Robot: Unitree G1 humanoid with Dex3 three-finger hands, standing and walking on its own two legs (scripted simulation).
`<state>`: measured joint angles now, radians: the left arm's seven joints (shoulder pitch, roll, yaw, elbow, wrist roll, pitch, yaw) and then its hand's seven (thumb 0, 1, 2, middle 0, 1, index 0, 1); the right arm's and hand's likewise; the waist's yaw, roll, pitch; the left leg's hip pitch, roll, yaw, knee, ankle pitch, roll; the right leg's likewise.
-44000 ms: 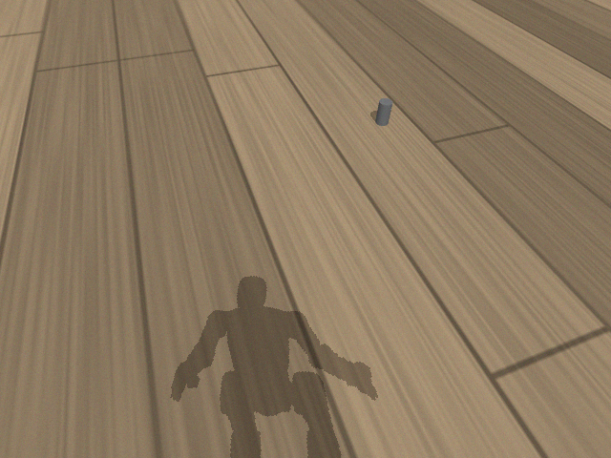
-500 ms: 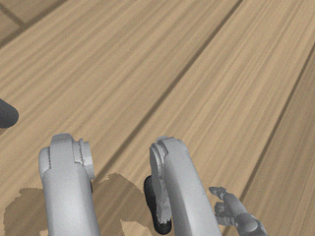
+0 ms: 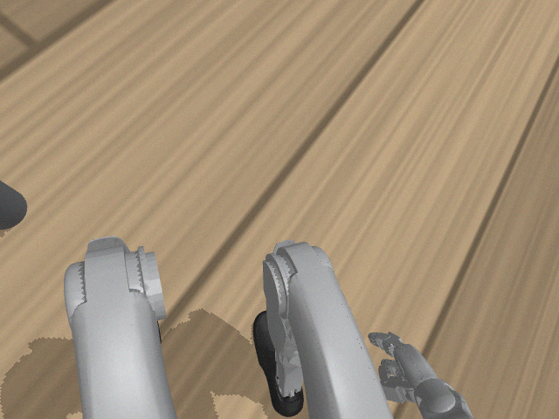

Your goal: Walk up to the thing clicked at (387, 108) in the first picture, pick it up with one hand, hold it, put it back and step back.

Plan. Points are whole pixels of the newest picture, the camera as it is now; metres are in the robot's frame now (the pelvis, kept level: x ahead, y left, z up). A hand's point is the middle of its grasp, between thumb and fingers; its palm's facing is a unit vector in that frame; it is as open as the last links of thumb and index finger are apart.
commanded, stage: rise first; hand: left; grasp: from above
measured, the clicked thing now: out of the picture +0.38 +0.43 -0.27
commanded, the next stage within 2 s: approach in 1.32 s
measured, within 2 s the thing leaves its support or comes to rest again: neither
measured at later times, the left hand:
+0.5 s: hand out of the picture +0.36 +0.45 -0.14, palm faces -0.37 -0.17 -0.91, open 13.6 cm
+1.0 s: hand out of the picture +0.36 +0.44 -0.14, palm faces -0.36 -0.17 -0.91, open 13.6 cm
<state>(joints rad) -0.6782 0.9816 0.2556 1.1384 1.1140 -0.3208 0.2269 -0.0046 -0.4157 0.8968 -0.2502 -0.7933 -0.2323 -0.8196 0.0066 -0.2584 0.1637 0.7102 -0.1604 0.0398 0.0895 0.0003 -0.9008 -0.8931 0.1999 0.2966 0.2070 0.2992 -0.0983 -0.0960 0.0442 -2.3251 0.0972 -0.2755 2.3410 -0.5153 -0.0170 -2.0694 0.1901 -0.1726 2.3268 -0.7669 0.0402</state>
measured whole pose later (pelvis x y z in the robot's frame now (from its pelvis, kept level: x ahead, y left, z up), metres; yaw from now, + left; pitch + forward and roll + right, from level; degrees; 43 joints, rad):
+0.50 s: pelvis +0.00 +0.00 +0.00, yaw +0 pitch +26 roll -12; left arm -0.67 0.96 0.25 1.13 1.11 -0.31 0.23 0.00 -0.43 0.90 -0.24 -0.80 -0.22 -0.83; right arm 0.00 -0.26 0.16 0.71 -0.16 0.04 0.09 0.00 -0.90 -0.89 0.20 0.30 0.21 0.30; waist -0.10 -0.09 0.04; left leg -2.32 0.10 -0.27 2.34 -0.52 -0.02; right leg -2.06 0.19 -0.17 2.32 -0.77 0.04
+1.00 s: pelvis +0.00 +0.00 +0.00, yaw +0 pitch +26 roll -12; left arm -0.66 0.95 0.24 1.11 1.10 -0.31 0.23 0.00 -0.43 0.90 -0.23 -0.81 -0.22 -0.83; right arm 0.01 -0.26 0.16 0.71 -0.16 0.04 0.09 0.00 -0.90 -0.89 0.20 0.30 0.21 0.30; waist -0.10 -0.09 0.04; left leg -2.32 0.10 -0.27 2.34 -0.52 -0.02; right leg -2.07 0.19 -0.17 2.32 -0.77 0.04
